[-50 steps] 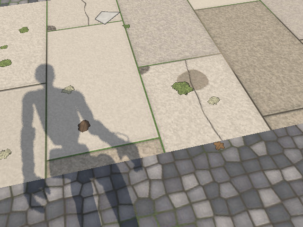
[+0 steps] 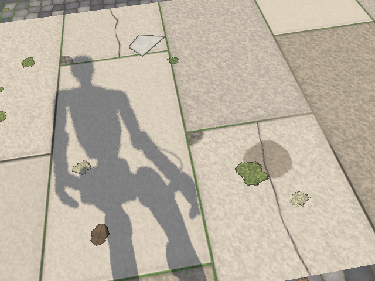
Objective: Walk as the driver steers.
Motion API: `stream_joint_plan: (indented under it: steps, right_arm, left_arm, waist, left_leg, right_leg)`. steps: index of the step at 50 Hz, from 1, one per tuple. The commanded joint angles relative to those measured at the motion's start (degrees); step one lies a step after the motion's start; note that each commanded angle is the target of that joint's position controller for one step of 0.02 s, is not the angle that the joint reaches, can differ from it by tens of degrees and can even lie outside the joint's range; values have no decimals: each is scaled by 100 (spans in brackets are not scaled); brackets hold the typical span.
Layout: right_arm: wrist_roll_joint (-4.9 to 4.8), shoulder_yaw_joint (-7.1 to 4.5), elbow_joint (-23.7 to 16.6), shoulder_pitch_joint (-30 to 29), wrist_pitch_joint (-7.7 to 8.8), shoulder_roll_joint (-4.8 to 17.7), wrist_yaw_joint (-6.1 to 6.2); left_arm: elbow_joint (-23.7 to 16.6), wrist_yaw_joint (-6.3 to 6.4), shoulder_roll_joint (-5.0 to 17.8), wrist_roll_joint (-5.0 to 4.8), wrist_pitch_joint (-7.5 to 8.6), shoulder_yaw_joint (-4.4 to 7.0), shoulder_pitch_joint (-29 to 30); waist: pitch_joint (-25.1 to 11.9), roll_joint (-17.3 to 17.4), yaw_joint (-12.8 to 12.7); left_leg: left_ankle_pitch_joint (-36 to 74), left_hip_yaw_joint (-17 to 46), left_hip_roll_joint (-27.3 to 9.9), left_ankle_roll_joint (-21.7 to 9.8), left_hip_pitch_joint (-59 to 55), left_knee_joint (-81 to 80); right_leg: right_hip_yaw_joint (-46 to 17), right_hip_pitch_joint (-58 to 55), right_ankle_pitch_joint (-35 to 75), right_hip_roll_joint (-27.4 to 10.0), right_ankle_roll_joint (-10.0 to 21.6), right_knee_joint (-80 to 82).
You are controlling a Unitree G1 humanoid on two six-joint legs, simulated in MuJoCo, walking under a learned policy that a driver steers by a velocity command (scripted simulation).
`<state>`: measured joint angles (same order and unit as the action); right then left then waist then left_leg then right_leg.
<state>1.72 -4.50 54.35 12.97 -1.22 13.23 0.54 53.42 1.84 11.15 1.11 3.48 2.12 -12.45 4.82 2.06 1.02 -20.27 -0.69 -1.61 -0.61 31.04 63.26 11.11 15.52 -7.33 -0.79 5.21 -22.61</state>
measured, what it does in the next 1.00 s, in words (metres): walks ahead, turning left: left foot, then right foot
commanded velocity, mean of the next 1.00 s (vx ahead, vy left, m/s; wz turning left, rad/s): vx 0.32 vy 0.00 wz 0.39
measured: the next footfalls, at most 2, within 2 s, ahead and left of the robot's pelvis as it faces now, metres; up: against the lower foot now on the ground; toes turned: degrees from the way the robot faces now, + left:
left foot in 0.28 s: +0.04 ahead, +0.13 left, +0.00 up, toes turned +15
right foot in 0.76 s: +0.38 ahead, +0.03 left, +0.00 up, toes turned +21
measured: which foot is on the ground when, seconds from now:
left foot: up 0.00-0.26, down 0.28-0.76, up 0.78-1.00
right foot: down 0.00-0.28, up 0.30-0.74, down 0.76-1.00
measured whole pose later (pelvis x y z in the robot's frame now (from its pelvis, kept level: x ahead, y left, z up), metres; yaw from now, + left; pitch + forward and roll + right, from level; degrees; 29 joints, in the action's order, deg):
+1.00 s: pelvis +0.32 +0.09 +0.01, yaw +24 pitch +1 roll +0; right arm 2.3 -2.7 48.6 13.6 2.3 15.4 -2.2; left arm 51.4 -0.9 12.9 0.7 4.9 2.6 -20.1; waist 1.3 3.1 -0.8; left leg -12.9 1.2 -2.8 -3.2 31.0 60.3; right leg 4.2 7.0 -10.8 3.3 4.3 -16.9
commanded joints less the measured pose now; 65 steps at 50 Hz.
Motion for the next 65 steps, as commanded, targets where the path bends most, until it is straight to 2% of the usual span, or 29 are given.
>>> stream_joint_plan:
  steps: [1,9,12,13,14,15,16,17,18,20,22,28,33,36,37,38,39,40,41,42,43,45,48,53,59,61,63,64,65]
  right_arm:
    - [41,-45,-205,537,-173,169,-52]
    - [-14,-15,-807,-213,-241,273,-193]
    - [-40,-31,-952,-109,-179,331,-267]
    - [-27,-67,-836,261,-140,399,-286]
    - [-7,-155,-608,858,-69,663,-254]
    - [-52,-327,-630,1238,-31,1366,-186]
    - [-27,-304,-674,1180,-3,1346,-79]
    - [-47,-224,-667,884,-10,1122,12]
    - [-93,-173,-746,550,30,999,31]
    - [-135,-126,-872,275,189,842,-6]
    - [-168,-116,-804,565,335,824,-72]
    - [-123,-148,-665,1157,430,959,-67]
    - [-77,-134,-532,1368,505,1043,-27]
    - [-66,-153,-551,1072,537,1190,-11]
    - [-73,-154,-545,944,543,1223,-20]
    - [-72,-106,-529,963,560,1078,-44]
    - [-170,25,-712,1139,579,620,-67]
    - [-218,45,-761,1605,603,452,-94]
    - [-69,-4,-655,1321,552,775,-68]
    - [-48,-9,-685,933,554,825,-128]
    - [-52,28,-728,719,556,709,-172]
    - [63,65,-672,757,457,615,-234]
    - [72,113,-731,505,377,511,-286]
    - [51,240,-1122,-754,367,354,-326]
    - [-3,304,-1352,-1512,406,380,-296]
    - [12,263,-1304,-1324,432,473,-254]
    - [42,162,-939,-243,494,641,-175]
    - [129,70,-639,691,554,856,-115]
    - [267,-72,-546,1497,574,1407,-40]
  left_arm:
    - [-352,61,700,19,3,138,16]
    - [-404,-4,1076,74,-244,289,-204]
    - [-507,-83,1285,76,-315,385,-132]
    - [-556,-105,1241,58,-354,392,-15]
    - [-608,-153,968,83,-409,347,42]
    - [-1013,-213,405,22,-414,191,415]
    - [-1191,-218,793,196,-389,256,1014]
    - [-1208,-274,933,90,-335,307,966]
    - [-1082,-330,965,12,-251,315,666]
    - [-843,-366,993,151,-178,341,369]
    - [-862,-373,865,154,-210,321,401]
    - [-1173,-378,758,98,-239,230,1147]
    - [-1407,-436,760,60,-125,161,1506]
    - [-1323,-378,917,20,-54,218,877]
    - [-1132,-313,971,22,-22,266,251]
    - [-871,-233,1171,78,45,349,-610]
    - [-824,-158,1698,223,103,445,-1505]
    - [-668,-208,2155,188,60,535,-1570]
    - [-735,-245,1598,69,11,420,-974]
    - [-849,-270,1157,14,19,314,-475]
    - [-857,-275,956,33,48,247,-245]
    - [-726,-251,763,9,128,166,-285]
    - [-486,-269,859,-68,250,183,-698]
    - [-225,-268,821,-93,246,147,-1110]
    - [32,-212,989,-57,217,157,-1453]
    - [76,-174,1054,-35,182,167,-1359]
    - [100,-157,1139,-11,119,184,-1220]
    - [70,-156,1067,-31,97,154,-1230]
    - [-173,-185,660,-135,101,43,-1433]
  waist:
    - [-635,-844,151]
    - [-688,-873,-186]
    - [-740,-819,-146]
    - [-691,-614,28]
    - [-551,303,256]
    - [-272,1948,477]
    - [297,975,577]
    - [384,653,280]
    - [340,670,7]
    - [-32,444,-105]
    - [-321,158,-74]
    - [-120,343,247]
    - [-23,423,372]
    - [-108,451,4]
    - [-342,303,-321]
    - [-873,-65,-665]
    - [-1723,-980,-898]
    - [-1846,-2177,-561]
    - [-1012,-1157,-330]
    - [-467,-535,-237]
    - [-307,-441,-151]
    - [-316,-722,-17]
    - [-319,-669,0]
    - [-65,-593,-219]
    - [25,-616,-354]
    - [-65,-629,-195]
    - [-649,-599,294]
    - [-1193,-434,636]
    - [-2004,450,746]
  left_leg:
    - [372,-16,-205,74,-322,-388]
    - [-218,-447,-112,-47,-802,-1898]
    - [-361,-625,25,-296,-1560,-2823]
    - [-334,-615,168,-443,-2254,-3350]
    - [-1074,262,-184,-704,-2834,-4311]
    - [-2976,3153,-1777,-1447,-3241,-5432]
    - [-2904,3809,-2001,-1746,-2601,-5933]
    - [-2538,3137,-1738,-1615,-2400,-5867]
    - [-1797,2612,-1388,-1410,-2378,-5865]
    - [-175,1891,-911,-1250,-2743,-5656]
    - [832,1703,-832,-1278,-3068,-5457]
    - [1088,1733,-809,-1355,-3232,-5444]
    - [2235,1618,-923,-1193,-3233,-5103]
    - [3181,1579,-984,-956,-2949,-4721]
    - [3954,1376,-803,-847,-2825,-4038]
    - [4007,1019,-411,-721,-2459,-2784]
    - [2355,629,134,-518,-1295,-831]
    - [-984,595,992,-433,80,301]
    - [-652,943,537,-561,493,861]
    - [-72,853,253,-586,460,694]
    - [269,754,51,-563,307,384]
    - [528,535,-148,-424,20,75]
    - [755,264,-251,-251,319,-86]
    - [1587,-144,-370,-10,790,-1469]
    - [1915,-351,-108,-228,163,-2933]
    - [1529,-373,47,-413,-181,-3148]
    - [1288,-501,389,-653,-1468,-3557]
    - [1353,-241,143,-844,-2815,-3656]
    - [692,1681,-1431,-1254,-4383,-3762]
  right_leg:
    - [-751,-62,1224,-1617,777,968]
    - [-542,-494,313,-1991,708,599]
    - [-572,-199,-2033,-2072,355,606]
    - [-411,313,-2742,-1915,113,315]
    - [66,1004,-3163,-1423,-201,-903]
    - [511,2805,-3412,-312,-663,-2884]
    - [-674,3274,-2674,-140,-665,-3444]
    - [-969,3155,-1881,-360,-660,-3472]
    - [-1040,2923,-1288,-403,-671,-3310]
    - [-1015,2607,-610,-349,-676,-3308]
    - [-1036,2580,-389,-295,-694,-3292]
    - [-1042,2733,-20,-292,-890,-2192]
    - [-917,2074,-1,-211,-630,-1302]
    - [-797,866,-313,9,-316,-916]
    - [-682,43,-296,203,-211,-598]
    - [-877,-1135,-330,44,-60,-426]
    - [-2842,-2527,-1812,-1435,333,24]
    - [-5441,-2927,-2254,-2310,791,1122]
    - [-5168,-2223,-2899,-2159,759,1140]
    - [-4200,-1507,-2583,-1900,656,1121]
    - [-3476,-1120,-1801,-1582,520,1224]
    - [-2612,-859,-561,-1189,396,1344]
    - [-2123,-982,677,-1136,563,1452]
    - [-1464,-1181,1546,-862,570,1594]
    - [-1311,-1700,2403,-1101,474,1377]
    - [-1260,-2017,3353,-1203,401,942]
    - [-1078,-2066,4464,-1063,249,-429]
    - [-921,-1383,3723,-844,153,-1632]
    - [-618,108,1315,-349,-13,-3611]
Over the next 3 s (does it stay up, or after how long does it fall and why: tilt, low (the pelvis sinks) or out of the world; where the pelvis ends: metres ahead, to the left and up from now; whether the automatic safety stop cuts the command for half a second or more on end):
stays up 1.29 0.30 0.00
